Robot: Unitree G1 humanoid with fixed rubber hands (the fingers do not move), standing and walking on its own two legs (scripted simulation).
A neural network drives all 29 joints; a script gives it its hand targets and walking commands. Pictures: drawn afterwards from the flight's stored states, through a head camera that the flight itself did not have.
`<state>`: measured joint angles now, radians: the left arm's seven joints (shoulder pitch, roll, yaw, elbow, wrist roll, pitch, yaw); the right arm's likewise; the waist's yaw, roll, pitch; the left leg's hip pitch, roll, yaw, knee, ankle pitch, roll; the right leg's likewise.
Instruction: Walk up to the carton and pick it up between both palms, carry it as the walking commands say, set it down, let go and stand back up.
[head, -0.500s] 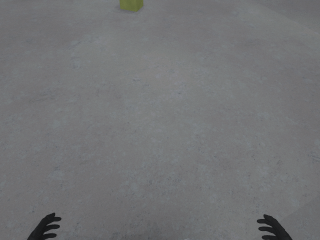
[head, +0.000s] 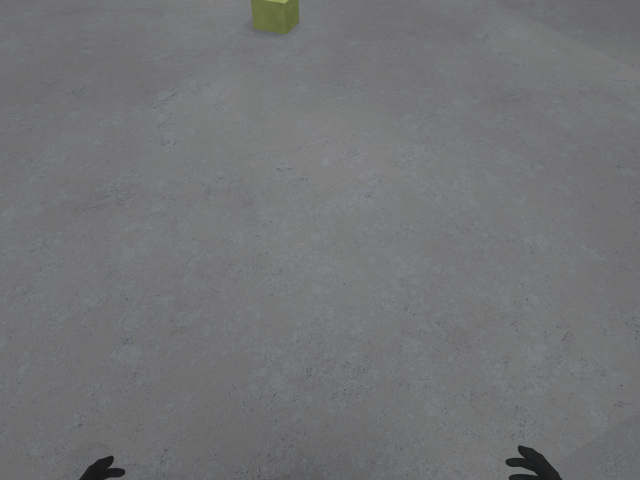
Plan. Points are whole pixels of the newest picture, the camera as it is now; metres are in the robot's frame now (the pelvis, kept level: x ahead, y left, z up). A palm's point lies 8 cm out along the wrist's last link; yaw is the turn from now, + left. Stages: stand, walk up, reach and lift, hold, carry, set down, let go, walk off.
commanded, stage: stand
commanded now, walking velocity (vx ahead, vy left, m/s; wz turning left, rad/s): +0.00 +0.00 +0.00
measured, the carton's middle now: (275, 10) +3.33 +0.22 -0.66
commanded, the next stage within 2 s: walk up in 0.44 s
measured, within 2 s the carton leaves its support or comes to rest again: neither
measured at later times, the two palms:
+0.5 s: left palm out of the picture +0.10 +0.30 -0.10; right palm out of the picture +0.10 -0.30 -0.09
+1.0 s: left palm out of the picture +0.01 +0.30 -0.14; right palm (459, 439) +0.20 -0.19 -0.11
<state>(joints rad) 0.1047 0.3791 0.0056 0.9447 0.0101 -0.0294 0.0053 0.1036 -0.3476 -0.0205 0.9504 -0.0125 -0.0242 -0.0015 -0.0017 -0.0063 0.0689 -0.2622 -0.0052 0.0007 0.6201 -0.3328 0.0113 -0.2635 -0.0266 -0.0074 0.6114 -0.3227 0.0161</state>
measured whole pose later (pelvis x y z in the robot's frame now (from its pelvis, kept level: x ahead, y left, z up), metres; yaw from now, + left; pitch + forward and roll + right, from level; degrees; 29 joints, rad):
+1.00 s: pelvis +0.09 +0.05 +0.00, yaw +2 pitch +0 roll +0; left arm 0.42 0.25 0.02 1.10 0.03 -0.02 -0.02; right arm 0.16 -0.22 -0.02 0.93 -0.04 -0.05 0.03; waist 0.03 -0.04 0.03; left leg -0.30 0.04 0.12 0.61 -0.30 0.01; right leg -0.24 -0.10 -0.01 0.81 -0.47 0.00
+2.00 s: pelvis +0.60 +0.07 +0.01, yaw +0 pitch +0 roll +0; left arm 0.23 0.24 0.04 1.00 0.03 -0.04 -0.02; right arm 0.21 -0.20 -0.04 0.98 -0.03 -0.08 0.02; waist 0.00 -0.04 0.07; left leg -0.27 0.03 0.17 0.45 -0.19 0.05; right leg -0.46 -0.11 -0.07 1.12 -0.31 0.01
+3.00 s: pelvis +1.06 +0.11 +0.02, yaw +0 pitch +0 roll +1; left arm 0.09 0.23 0.05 0.94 0.03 -0.02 -0.04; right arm 0.34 -0.19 -0.03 1.05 -0.02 -0.08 0.00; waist -0.05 -0.05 0.06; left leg -0.11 0.01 0.18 0.31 -0.20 0.03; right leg -0.52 -0.13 -0.10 0.84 -0.18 0.03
